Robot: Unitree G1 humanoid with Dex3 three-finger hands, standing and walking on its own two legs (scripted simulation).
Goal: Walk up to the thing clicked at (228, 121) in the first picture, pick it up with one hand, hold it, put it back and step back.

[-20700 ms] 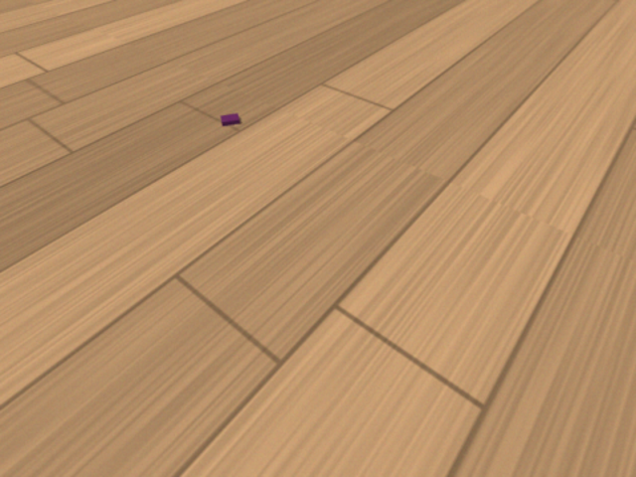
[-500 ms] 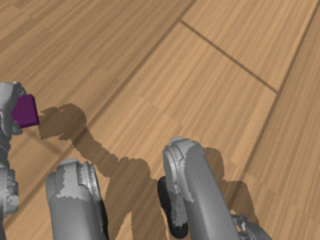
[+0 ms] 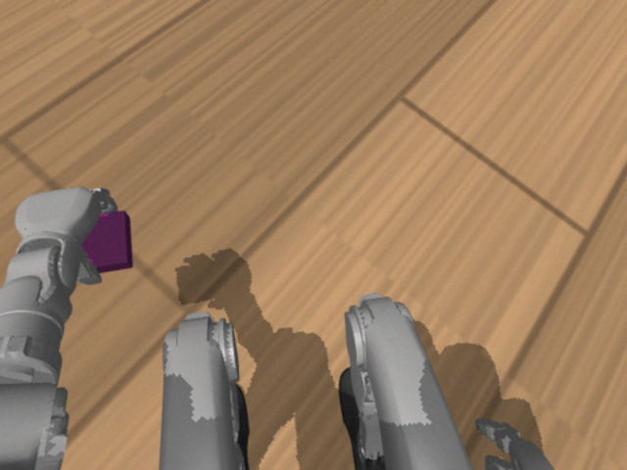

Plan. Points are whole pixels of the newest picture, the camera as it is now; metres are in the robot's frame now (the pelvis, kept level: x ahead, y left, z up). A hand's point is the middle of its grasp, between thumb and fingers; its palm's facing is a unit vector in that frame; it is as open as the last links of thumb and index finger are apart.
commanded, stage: lift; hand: left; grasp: from above
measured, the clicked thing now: (88, 244) +0.43 +0.31 -0.15
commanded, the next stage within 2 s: hold in 1.16 s
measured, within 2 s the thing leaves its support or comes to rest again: neither
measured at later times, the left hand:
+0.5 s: hand out of the picture +0.36 +0.28 +0.10, palm faces -0.40 -0.13 -0.91, open 10.5 cm
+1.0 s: hand out of the picture +0.37 +0.26 +0.23, palm faces -0.41 -0.12 -0.90, open 10.5 cm
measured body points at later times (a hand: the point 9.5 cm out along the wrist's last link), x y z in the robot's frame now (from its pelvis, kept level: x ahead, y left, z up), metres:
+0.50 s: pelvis +0.01 +0.00 +0.18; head +0.13 +0.03 +0.61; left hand +0.38 +0.28 +0.15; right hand +0.16 -0.25 +0.06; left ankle +0.09 +0.12 -0.37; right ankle +0.10 -0.13 -0.37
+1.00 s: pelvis +0.06 +0.01 +0.30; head +0.11 +0.01 +0.75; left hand +0.38 +0.26 +0.28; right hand +0.17 -0.25 +0.18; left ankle +0.09 +0.12 -0.37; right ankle +0.10 -0.13 -0.37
